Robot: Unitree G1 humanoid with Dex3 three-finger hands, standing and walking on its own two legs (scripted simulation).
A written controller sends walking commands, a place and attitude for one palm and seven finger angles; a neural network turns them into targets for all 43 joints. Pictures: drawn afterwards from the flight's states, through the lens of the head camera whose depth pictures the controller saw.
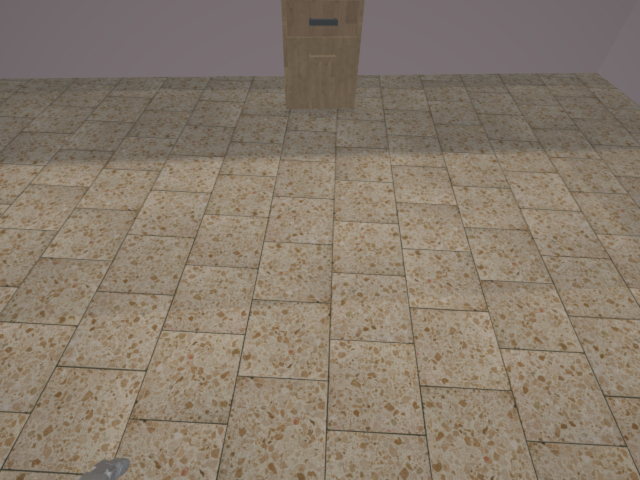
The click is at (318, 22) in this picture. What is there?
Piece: drawer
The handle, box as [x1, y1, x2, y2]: [309, 18, 337, 25]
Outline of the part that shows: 309,18 309,25 337,25 337,19 335,18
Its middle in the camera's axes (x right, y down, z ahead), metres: +0.01 -1.16 +2.06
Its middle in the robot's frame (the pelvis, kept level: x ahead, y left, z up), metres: +2.31 +0.09 -0.24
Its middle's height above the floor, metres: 0.52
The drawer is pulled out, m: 0.00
